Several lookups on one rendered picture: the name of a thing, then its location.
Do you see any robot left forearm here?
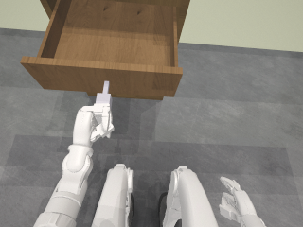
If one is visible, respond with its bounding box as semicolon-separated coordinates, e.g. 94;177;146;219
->
33;144;94;227

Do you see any robot right forearm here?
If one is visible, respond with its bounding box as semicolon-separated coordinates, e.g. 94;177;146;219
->
240;214;267;227

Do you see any right robot shin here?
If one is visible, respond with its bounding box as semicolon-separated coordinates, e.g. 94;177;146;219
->
162;166;196;227

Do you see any drawer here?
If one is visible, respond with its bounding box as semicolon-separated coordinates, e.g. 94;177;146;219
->
20;0;183;97

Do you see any robot right thigh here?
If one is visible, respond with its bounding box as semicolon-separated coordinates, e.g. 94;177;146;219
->
169;168;219;227

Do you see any handle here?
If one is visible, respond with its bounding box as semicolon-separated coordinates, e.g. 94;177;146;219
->
96;80;113;110

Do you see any right robot hand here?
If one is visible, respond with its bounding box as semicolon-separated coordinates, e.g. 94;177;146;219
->
219;176;257;223

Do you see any left robot hand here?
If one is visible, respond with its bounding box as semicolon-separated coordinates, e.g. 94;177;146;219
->
73;103;115;147

